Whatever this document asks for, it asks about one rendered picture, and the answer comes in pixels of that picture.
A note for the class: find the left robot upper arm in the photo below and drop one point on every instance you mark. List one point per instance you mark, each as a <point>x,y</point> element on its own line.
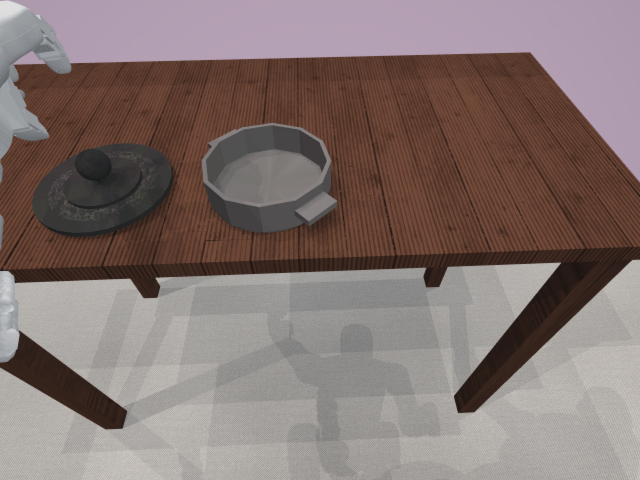
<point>9,331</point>

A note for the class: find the lid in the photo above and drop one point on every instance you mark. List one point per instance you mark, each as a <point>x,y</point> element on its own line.
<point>68,204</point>

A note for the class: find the pot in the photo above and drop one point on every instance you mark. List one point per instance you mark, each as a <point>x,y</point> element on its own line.
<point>268,178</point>

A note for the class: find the robot left hand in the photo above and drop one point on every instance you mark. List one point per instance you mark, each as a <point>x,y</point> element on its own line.
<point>21,31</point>

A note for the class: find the knob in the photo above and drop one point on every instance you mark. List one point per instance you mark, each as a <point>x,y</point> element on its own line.
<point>93,164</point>

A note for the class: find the table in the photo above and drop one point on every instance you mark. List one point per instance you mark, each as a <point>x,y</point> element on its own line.
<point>437,161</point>

